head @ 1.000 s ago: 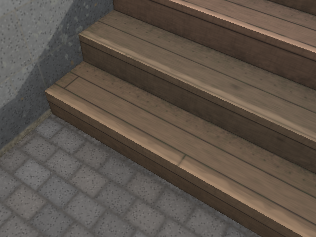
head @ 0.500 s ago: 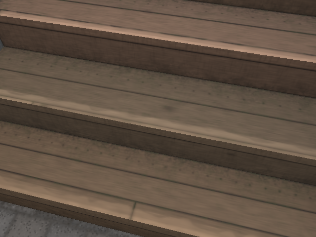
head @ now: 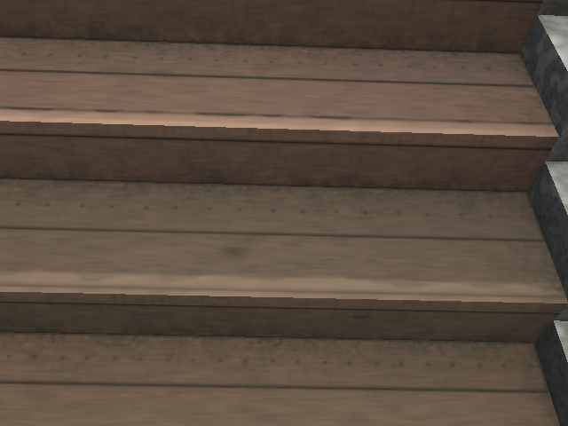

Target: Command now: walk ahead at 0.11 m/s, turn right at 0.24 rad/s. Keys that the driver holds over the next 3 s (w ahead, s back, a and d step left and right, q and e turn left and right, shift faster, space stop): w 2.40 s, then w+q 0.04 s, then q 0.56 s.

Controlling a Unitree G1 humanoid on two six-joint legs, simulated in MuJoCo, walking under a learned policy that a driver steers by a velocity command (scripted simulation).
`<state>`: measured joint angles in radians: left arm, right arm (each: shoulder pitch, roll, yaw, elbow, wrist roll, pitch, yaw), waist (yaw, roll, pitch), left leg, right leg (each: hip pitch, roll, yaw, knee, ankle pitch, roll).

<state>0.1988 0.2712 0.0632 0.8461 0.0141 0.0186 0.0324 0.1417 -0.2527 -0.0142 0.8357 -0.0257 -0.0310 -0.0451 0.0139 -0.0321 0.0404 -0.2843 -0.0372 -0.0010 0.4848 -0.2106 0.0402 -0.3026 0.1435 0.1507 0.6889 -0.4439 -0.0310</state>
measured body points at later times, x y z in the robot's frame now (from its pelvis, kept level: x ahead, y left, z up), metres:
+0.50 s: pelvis +0.05 -0.01 +0.00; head +0.04 +0.00 +0.45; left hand +0.14 +0.24 -0.14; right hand +0.13 -0.25 -0.13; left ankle +0.04 +0.09 -0.74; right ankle -0.02 -0.11 -0.74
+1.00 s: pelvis +0.09 -0.01 +0.01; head +0.09 -0.01 +0.46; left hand +0.19 +0.23 -0.13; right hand +0.10 -0.27 -0.14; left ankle +0.06 +0.09 -0.74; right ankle +0.05 -0.12 -0.66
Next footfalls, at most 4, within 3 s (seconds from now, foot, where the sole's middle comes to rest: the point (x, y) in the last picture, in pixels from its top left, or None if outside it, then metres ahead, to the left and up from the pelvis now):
0.28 right None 0.02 -0.11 -0.77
1.16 right None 0.19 -0.14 -0.77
1.60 left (250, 425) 0.42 0.08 -0.60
2.14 right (331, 240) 0.74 -0.07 -0.43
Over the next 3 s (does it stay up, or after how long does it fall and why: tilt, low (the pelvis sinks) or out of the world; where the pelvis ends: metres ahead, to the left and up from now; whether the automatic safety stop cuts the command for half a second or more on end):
stays up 0.97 0.03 0.49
